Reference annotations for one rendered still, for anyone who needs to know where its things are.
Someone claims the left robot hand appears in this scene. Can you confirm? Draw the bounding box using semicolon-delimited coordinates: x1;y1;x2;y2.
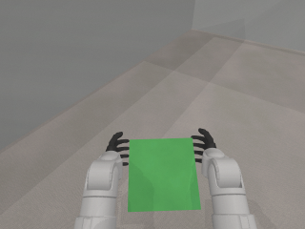
106;132;130;166

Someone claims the left robot forearm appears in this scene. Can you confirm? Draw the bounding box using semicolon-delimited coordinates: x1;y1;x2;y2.
73;151;123;229

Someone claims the right robot hand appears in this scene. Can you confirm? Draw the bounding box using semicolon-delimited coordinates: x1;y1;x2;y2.
191;128;216;163

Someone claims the right robot forearm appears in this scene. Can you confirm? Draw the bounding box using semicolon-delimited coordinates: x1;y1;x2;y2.
201;148;257;229

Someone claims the carton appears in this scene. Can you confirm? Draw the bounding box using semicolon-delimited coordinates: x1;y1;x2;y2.
128;137;201;212

